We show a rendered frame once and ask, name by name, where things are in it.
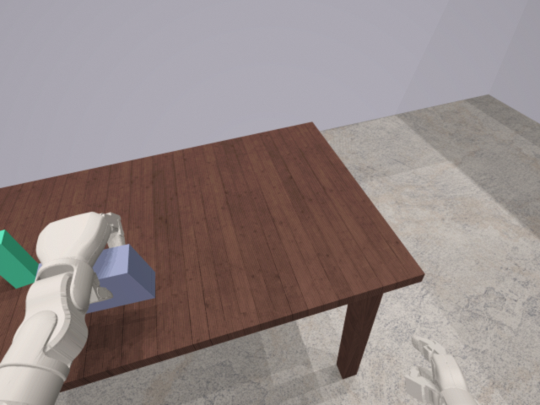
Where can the sponge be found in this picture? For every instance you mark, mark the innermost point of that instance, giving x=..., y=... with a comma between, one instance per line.
x=122, y=271

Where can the table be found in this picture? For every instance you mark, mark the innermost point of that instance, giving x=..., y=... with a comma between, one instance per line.
x=243, y=234

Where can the robot left forearm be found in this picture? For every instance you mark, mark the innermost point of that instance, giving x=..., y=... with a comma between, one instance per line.
x=51, y=336

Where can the robot left hand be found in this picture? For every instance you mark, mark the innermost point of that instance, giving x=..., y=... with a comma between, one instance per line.
x=82, y=237

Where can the robot right forearm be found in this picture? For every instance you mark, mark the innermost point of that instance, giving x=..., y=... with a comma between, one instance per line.
x=456, y=396

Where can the robot right hand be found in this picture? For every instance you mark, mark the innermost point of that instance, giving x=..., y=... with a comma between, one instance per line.
x=426, y=385

